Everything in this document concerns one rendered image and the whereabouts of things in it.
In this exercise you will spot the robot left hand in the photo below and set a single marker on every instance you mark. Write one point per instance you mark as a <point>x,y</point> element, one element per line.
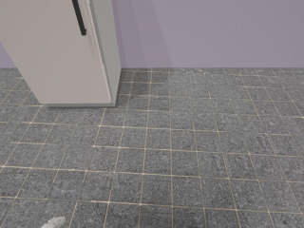
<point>55,222</point>

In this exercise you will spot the fridge door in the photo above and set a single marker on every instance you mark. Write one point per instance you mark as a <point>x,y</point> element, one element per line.
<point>44,40</point>

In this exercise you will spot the handle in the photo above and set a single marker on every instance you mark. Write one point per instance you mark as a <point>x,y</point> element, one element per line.
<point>79,17</point>

